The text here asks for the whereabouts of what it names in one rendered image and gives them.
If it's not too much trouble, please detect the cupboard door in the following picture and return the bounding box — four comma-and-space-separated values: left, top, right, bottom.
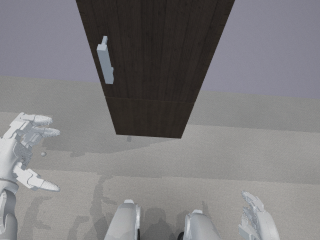
81, 0, 229, 103

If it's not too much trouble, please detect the robot right hand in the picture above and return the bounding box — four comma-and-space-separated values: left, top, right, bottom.
238, 190, 280, 240

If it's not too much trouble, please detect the robot right thigh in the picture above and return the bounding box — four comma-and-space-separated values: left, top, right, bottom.
184, 212, 222, 240

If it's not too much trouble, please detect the robot left forearm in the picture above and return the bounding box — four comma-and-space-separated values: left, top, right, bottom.
0, 178, 19, 240

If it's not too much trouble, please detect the robot left thigh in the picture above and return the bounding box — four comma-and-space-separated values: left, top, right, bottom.
104, 203, 141, 240

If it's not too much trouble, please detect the robot left hand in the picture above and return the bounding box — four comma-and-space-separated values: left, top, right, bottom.
0, 112, 61, 192

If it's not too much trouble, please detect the robot thigh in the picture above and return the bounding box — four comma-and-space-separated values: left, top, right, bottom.
104, 203, 141, 240
184, 212, 222, 240

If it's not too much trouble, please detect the handle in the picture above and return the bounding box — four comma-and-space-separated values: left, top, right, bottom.
97, 36, 114, 84

